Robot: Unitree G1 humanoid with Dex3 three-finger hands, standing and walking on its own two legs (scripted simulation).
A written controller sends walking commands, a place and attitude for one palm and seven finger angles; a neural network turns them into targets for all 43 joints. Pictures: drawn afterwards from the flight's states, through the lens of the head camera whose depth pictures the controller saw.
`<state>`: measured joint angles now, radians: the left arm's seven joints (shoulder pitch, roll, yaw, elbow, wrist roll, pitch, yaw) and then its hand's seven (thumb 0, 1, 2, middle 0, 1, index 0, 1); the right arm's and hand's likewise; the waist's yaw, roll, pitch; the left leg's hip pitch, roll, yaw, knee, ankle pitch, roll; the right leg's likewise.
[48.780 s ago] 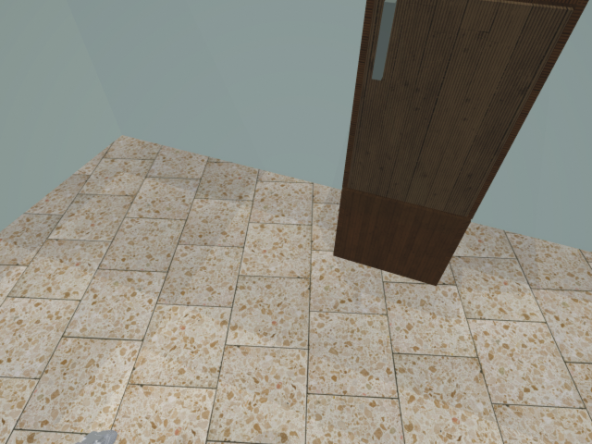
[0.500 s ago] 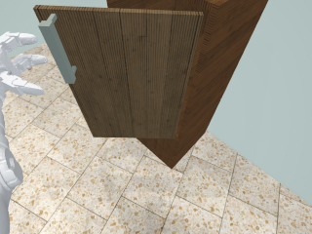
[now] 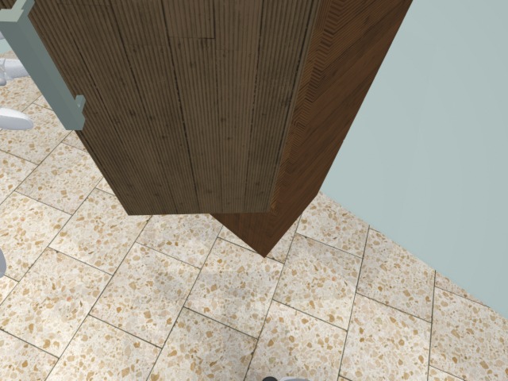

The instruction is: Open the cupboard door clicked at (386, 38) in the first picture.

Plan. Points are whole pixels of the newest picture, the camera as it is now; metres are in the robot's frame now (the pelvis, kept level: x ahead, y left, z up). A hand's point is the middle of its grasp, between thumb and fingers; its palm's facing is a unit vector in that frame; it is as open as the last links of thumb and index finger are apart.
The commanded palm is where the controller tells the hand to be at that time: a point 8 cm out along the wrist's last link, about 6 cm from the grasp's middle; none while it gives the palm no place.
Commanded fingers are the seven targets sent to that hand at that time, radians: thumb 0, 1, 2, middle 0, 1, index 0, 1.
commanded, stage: move the hooked fingers beside the handle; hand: left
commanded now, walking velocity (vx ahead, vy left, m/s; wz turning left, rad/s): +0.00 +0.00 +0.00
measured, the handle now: (52, 69) +0.53 +0.24 +0.17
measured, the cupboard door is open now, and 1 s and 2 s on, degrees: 43 42 42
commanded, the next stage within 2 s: slide the fingers in behind the handle in 0.56 s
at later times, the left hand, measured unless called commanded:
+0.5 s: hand out of the picture +0.48 +0.29 +0.17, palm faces +0.01 -1.00 +0.00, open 14.0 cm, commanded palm +0.46 +0.34 +0.17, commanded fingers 0.00 -0.50 0.30 -0.30 -1.20 -0.30 -1.20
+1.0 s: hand (12, 86) +0.48 +0.27 +0.18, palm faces -0.01 -1.00 +0.00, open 14.0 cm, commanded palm +0.46 +0.31 +0.17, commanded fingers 0.00 -0.50 0.30 -0.30 -1.20 -0.30 -1.20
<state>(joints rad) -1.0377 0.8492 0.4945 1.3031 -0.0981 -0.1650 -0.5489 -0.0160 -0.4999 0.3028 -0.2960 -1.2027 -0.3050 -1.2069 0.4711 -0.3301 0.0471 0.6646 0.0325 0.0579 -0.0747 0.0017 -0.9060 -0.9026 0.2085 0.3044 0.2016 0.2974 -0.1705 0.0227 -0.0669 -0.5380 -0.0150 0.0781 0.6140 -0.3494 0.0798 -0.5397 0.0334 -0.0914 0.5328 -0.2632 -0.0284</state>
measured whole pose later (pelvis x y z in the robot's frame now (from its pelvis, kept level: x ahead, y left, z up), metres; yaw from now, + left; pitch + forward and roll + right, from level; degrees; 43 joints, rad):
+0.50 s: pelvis +0.00 +0.00 +0.00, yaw +0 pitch +15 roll -2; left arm -1.00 0.83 0.49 1.27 -0.12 -0.15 -0.56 -0.02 -0.50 0.30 -0.30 -1.20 -0.30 -1.20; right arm 0.39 -0.32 0.06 0.62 0.05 0.07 -0.07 0.00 -0.91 -0.90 0.21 0.30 0.20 0.30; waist -0.14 0.02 -0.08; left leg -0.53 -0.01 0.07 0.63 -0.36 0.08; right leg -0.53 0.04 -0.10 0.55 -0.28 -0.03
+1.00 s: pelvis +0.00 +0.00 +0.00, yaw +1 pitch +14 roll -3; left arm -1.02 0.77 0.43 1.26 -0.14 -0.16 -0.51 -0.02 -0.50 0.30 -0.29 -1.20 -0.29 -1.21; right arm 0.45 -0.31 0.06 0.66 0.04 0.05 -0.07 0.00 -0.91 -0.90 0.21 0.30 0.20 0.30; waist -0.15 0.02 -0.07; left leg -0.53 -0.01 0.07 0.63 -0.36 0.08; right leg -0.52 0.03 -0.10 0.54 -0.27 -0.03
